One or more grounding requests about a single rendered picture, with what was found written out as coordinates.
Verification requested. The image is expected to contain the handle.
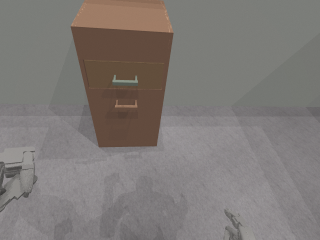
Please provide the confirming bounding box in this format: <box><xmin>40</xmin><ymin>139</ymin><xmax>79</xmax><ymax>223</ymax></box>
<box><xmin>112</xmin><ymin>75</ymin><xmax>138</xmax><ymax>86</ymax></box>
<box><xmin>115</xmin><ymin>105</ymin><xmax>138</xmax><ymax>110</ymax></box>

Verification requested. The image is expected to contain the cabinet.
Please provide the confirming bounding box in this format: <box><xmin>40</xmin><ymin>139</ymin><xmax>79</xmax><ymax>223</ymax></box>
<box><xmin>70</xmin><ymin>0</ymin><xmax>174</xmax><ymax>148</ymax></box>

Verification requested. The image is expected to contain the drawer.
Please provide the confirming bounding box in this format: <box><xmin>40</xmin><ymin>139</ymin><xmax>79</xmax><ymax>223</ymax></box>
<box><xmin>84</xmin><ymin>59</ymin><xmax>164</xmax><ymax>89</ymax></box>

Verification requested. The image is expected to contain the left robot hand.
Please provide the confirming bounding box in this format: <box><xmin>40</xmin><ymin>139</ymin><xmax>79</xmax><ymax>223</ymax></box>
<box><xmin>0</xmin><ymin>146</ymin><xmax>38</xmax><ymax>212</ymax></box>

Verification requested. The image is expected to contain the right robot hand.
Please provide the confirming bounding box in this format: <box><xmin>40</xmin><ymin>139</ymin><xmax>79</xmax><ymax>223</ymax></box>
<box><xmin>221</xmin><ymin>208</ymin><xmax>257</xmax><ymax>240</ymax></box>

